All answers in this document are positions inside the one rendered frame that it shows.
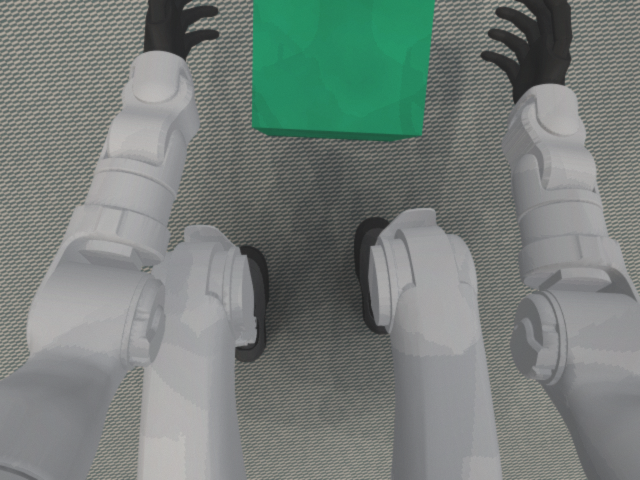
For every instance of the robot right hand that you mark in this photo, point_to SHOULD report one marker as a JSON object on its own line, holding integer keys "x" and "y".
{"x": 546, "y": 59}

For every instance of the carton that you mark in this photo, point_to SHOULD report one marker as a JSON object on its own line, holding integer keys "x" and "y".
{"x": 341, "y": 69}

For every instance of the right robot thigh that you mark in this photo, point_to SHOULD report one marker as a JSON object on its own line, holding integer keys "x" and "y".
{"x": 444, "y": 427}

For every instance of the robot left forearm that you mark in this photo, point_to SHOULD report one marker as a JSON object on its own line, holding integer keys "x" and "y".
{"x": 123, "y": 222}

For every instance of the robot right forearm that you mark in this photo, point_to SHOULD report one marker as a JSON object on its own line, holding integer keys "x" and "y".
{"x": 565, "y": 242}

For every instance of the right robot upper arm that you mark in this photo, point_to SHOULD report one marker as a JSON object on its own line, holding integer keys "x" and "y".
{"x": 584, "y": 349}

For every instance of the robot right shin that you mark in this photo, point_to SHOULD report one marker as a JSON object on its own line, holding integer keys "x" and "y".
{"x": 423, "y": 217}

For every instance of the left robot upper arm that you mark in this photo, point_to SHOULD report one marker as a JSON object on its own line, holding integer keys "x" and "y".
{"x": 92, "y": 324}

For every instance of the robot left hand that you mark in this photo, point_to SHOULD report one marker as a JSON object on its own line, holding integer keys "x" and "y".
{"x": 166, "y": 24}

